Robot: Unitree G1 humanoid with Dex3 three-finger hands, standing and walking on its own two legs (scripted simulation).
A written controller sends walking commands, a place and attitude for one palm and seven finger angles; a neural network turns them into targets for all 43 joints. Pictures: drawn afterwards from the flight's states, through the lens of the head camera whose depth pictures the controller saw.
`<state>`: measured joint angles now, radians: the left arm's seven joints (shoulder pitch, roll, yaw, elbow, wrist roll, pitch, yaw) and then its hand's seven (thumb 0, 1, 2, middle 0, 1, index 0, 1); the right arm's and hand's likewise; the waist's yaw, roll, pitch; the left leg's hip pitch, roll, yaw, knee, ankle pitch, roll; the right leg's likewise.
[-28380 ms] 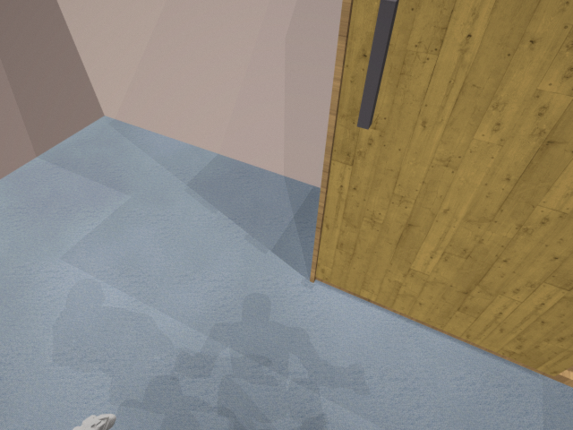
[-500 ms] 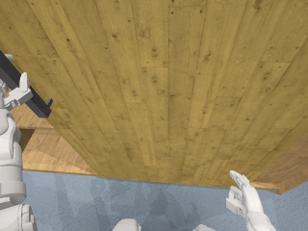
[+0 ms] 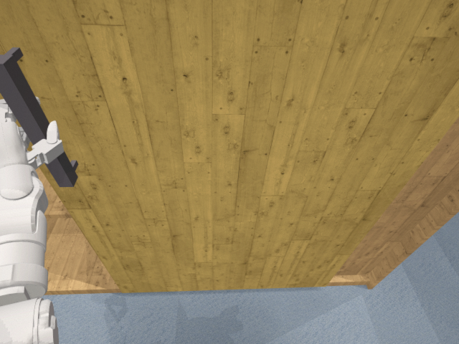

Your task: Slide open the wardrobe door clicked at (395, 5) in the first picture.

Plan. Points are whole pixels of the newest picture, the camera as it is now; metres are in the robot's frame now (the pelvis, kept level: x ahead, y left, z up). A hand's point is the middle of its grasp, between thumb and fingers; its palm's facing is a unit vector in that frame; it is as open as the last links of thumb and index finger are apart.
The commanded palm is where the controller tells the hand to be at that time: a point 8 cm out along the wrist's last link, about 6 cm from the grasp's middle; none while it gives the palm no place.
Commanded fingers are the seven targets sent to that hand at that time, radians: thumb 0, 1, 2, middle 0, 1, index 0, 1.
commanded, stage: stop walking and hold the door there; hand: left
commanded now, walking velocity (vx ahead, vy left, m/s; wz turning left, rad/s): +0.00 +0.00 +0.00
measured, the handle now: (45, 125) +0.43 +0.35 +0.16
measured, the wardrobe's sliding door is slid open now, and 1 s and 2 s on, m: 0.63 0.63 0.63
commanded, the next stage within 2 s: loosen the grip on the handle in 1.96 s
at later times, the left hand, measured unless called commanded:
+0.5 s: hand (52, 142) +0.38 +0.31 +0.16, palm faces +0.49 -0.85 -0.20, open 7.4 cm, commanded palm +0.35 +0.33 +0.13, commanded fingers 0.00 0.90 0.90 -0.45 -1.40 -0.45 -1.40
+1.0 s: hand (48, 146) +0.39 +0.33 +0.15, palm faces +0.37 -0.89 -0.26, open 7.0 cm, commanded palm +0.35 +0.36 +0.13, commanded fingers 0.00 0.90 0.90 -0.45 -1.40 -0.45 -1.40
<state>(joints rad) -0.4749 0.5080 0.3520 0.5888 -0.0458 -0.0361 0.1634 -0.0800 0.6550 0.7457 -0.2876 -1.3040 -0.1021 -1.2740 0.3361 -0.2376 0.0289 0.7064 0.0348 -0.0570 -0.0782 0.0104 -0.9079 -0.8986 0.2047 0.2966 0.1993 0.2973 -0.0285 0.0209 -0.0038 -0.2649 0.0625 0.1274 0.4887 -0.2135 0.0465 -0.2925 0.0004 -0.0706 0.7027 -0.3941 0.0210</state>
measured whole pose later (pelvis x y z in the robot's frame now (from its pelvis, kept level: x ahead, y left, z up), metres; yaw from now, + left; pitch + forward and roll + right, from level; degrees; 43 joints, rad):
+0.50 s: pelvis -0.04 +0.01 +0.00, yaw -2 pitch +0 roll -1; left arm -0.65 0.57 0.33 0.92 -0.06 -0.09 0.15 -0.05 0.67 0.76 -0.24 -1.21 -0.08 -1.27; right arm 0.34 -0.33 0.01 0.73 0.04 -0.04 -0.12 0.01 -0.91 -0.90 0.21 0.30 0.20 0.30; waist -0.05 0.02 -0.03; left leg -0.32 0.03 0.19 0.44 -0.13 0.07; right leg -0.22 -0.02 -0.06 0.47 -0.27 0.00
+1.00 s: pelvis -0.03 +0.07 -0.02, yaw +3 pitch +0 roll +2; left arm -0.64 0.43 0.26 0.81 -0.02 -0.17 0.07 -0.15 0.57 0.81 -0.38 -1.32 -0.21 -1.34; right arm 0.26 -0.37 -0.03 0.74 0.04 0.00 -0.11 0.01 -0.91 -0.90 0.20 0.30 0.20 0.30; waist -0.03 0.03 0.01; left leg -0.33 0.04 0.07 0.61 -0.27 -0.04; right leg -0.24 -0.20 -0.07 0.61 -0.36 0.11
